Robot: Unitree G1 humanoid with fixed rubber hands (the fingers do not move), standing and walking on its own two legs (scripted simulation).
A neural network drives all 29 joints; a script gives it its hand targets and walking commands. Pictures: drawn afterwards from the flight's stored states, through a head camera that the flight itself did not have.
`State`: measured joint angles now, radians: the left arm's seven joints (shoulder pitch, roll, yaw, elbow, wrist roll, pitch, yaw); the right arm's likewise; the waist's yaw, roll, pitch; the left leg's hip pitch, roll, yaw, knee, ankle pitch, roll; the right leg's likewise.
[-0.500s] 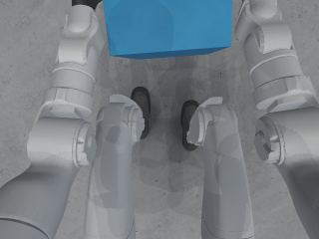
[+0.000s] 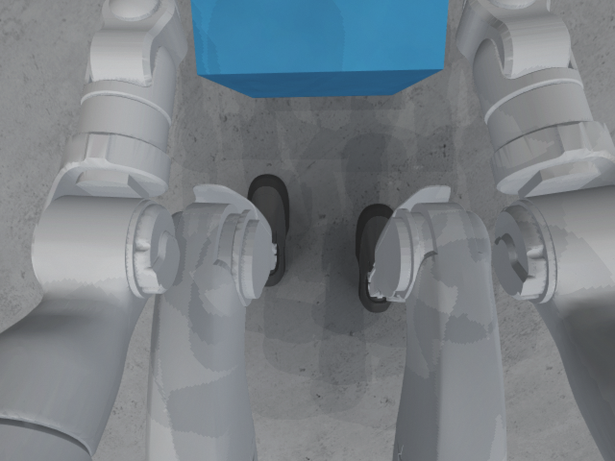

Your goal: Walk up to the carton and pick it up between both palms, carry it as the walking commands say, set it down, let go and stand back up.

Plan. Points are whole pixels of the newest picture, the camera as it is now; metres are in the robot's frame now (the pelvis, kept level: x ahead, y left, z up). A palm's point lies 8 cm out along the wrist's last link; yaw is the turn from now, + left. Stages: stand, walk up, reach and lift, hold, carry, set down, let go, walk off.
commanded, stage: set down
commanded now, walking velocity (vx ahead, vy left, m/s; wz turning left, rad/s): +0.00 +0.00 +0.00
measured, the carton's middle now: out of the picture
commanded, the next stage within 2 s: none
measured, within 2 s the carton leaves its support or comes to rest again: rests again in 1.98 s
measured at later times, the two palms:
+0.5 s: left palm out of the picture +0.54 +0.18 -0.20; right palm out of the picture +0.54 -0.13 -0.21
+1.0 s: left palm out of the picture +0.54 +0.18 -0.21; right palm out of the picture +0.54 -0.13 -0.21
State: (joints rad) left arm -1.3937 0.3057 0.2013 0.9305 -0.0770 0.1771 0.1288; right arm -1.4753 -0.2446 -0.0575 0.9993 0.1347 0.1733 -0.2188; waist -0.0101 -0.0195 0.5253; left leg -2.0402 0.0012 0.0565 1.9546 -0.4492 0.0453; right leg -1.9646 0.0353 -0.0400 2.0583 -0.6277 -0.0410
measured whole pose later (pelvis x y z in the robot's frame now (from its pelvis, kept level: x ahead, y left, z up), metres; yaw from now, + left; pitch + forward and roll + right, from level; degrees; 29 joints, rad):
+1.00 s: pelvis +0.00 +0.00 -0.03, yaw +0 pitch +31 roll +0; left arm -1.47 0.34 0.27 1.02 -0.08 0.19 0.02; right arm -1.51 -0.24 -0.18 1.04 0.11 0.17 -0.09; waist 0.00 0.00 0.52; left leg -2.13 0.00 0.06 2.04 -0.45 0.05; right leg -2.05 0.04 -0.04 2.14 -0.64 -0.04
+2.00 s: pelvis +0.01 +0.00 -0.03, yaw +0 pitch +33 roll +1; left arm -1.52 0.35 0.34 1.11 -0.04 0.14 0.03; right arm -1.51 -0.24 -0.22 1.04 -0.01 0.13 -0.05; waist 0.00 0.00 0.52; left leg -2.17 0.00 0.06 2.06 -0.46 0.04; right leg -2.09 0.04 -0.04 2.16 -0.65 -0.04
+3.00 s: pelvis +0.00 +0.00 +0.05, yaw -1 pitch +26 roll +0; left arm -1.45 0.41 0.22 0.79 -0.14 0.39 0.14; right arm -1.43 -0.36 -0.10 0.70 0.20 0.43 -0.18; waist 0.00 -0.02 0.52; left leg -1.82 -0.01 0.04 1.83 -0.46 0.04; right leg -1.74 0.05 -0.03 1.91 -0.62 -0.04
